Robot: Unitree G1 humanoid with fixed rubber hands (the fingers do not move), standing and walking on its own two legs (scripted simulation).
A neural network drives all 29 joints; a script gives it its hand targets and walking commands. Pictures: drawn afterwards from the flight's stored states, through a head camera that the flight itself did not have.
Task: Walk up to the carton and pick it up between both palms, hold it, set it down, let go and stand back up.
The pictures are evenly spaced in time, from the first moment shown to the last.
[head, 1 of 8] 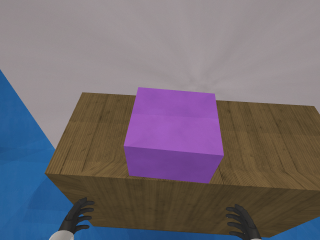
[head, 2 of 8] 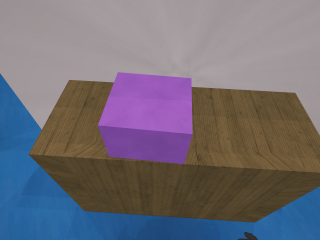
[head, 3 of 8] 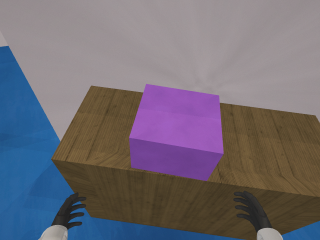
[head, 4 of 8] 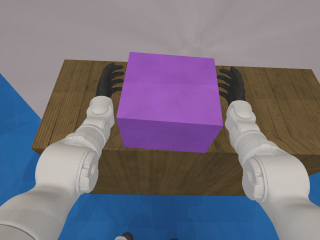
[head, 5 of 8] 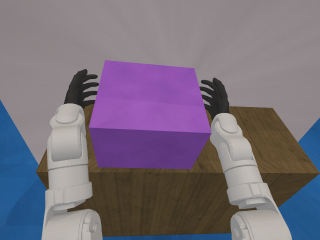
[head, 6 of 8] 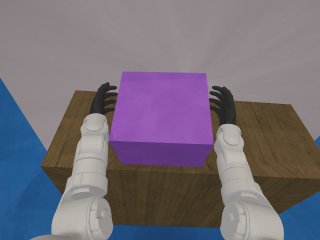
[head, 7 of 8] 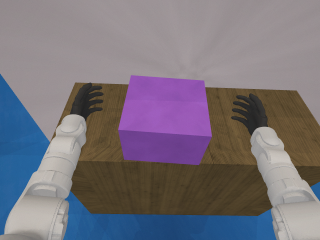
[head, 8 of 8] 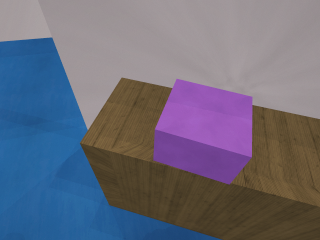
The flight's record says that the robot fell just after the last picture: no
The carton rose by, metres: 0.17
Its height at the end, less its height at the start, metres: +0.00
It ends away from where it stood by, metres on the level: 0.00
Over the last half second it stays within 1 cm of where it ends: yes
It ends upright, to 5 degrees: yes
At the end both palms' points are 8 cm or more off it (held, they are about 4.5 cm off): yes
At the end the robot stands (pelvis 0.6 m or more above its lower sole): yes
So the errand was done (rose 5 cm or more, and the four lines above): yes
